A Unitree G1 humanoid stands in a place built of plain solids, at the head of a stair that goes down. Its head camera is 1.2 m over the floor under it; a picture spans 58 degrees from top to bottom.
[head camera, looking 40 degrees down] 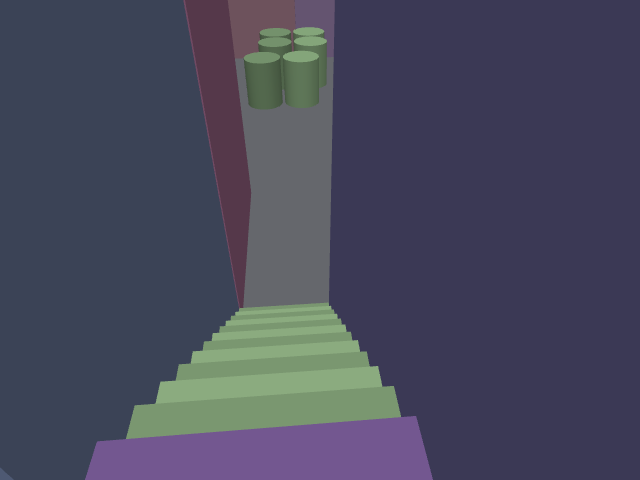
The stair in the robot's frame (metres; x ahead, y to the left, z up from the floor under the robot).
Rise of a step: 0.19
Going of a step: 0.21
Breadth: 0.90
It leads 5 degrees to the left of straight ahead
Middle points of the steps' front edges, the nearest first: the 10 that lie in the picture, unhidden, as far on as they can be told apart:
0.60 0.17 0.00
0.81 0.19 -0.19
1.02 0.20 -0.38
1.23 0.22 -0.57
1.45 0.24 -0.77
1.66 0.26 -0.96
1.87 0.27 -1.15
2.08 0.29 -1.34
2.29 0.31 -1.54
2.50 0.33 -1.73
